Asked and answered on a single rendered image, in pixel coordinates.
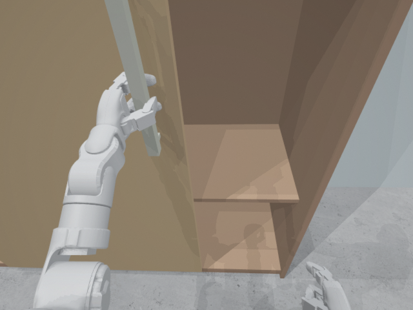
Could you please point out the right robot hand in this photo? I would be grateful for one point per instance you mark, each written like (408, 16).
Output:
(332, 295)

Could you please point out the handle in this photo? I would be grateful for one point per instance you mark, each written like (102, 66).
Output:
(123, 28)

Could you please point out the robot left forearm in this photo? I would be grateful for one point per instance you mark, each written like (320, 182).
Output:
(83, 225)

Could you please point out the left robot hand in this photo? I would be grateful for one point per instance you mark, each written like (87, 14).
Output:
(115, 111)

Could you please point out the wardrobe door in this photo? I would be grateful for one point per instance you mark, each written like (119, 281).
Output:
(57, 57)

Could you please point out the robot left upper arm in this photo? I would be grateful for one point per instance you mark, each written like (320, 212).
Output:
(74, 286)

